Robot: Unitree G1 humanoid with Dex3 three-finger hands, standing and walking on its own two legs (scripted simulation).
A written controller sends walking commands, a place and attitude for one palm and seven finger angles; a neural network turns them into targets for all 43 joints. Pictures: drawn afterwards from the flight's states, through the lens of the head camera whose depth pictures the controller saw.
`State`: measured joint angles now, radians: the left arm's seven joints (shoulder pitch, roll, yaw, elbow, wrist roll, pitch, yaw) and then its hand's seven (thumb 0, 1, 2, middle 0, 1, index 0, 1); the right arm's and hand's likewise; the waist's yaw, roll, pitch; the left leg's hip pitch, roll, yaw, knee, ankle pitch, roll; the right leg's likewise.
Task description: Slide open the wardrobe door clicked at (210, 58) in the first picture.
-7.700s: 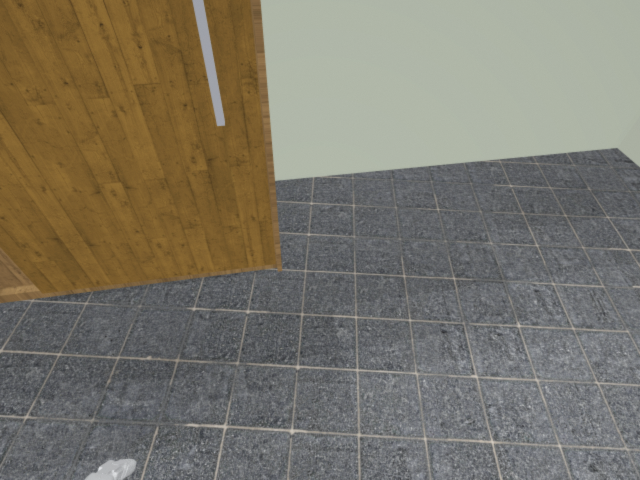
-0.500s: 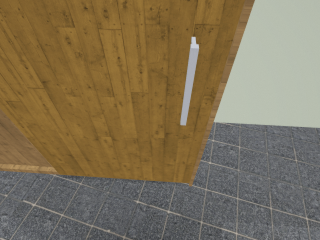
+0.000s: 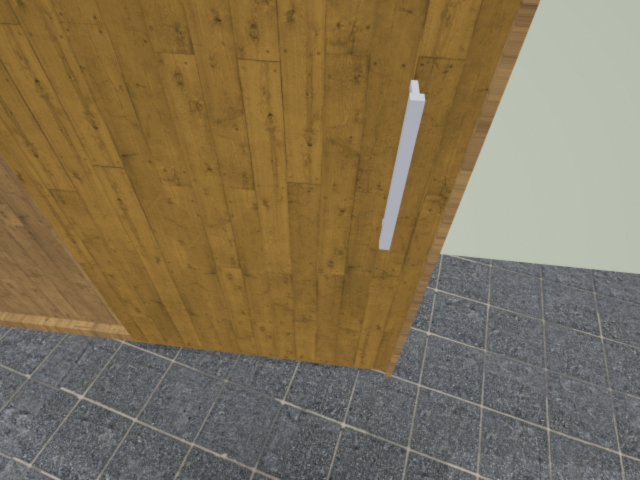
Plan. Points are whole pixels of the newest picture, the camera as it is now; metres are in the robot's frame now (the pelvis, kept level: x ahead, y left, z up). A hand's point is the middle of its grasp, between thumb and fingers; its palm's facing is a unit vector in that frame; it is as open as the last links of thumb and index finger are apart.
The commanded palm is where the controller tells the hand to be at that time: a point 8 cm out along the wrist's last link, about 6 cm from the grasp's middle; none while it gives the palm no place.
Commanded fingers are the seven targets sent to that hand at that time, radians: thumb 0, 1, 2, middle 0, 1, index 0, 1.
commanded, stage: come to a stop and stand still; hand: right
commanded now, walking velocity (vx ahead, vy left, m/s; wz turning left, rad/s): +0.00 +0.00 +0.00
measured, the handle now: (397, 176) +0.55 -0.08 +0.08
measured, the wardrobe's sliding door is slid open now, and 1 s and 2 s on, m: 0.00 0.00 0.00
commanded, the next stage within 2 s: look again from close up in 0.22 s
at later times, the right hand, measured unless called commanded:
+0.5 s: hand out of the picture +0.02 -0.20 -0.18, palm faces +0.02 +0.97 -0.22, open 7.4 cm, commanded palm none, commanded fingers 0.00 -0.90 -0.90 0.20 0.30 0.20 0.30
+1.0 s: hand out of the picture +0.03 -0.22 -0.18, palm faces -0.01 +0.97 -0.23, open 7.4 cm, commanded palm none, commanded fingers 0.00 -0.90 -0.90 0.20 0.30 0.20 0.30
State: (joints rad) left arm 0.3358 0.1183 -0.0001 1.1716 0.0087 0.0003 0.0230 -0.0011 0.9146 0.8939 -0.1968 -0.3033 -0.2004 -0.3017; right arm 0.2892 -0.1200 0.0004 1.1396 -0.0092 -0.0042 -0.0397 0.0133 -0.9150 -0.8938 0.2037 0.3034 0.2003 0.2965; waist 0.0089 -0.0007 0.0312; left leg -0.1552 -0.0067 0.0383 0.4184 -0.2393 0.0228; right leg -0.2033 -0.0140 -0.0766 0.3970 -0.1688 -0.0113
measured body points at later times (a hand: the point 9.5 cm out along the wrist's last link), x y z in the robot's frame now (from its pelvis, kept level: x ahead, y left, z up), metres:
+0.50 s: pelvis +0.01 -0.02 -0.01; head +0.00 -0.01 +0.44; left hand +0.02 +0.20 -0.17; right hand +0.02 -0.25 -0.16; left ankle -0.01 +0.10 -0.74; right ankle +0.03 -0.11 -0.74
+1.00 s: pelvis +0.01 -0.02 +0.00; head +0.02 -0.03 +0.45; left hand +0.05 +0.23 -0.15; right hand +0.03 -0.27 -0.16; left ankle -0.01 +0.10 -0.74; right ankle +0.03 -0.11 -0.74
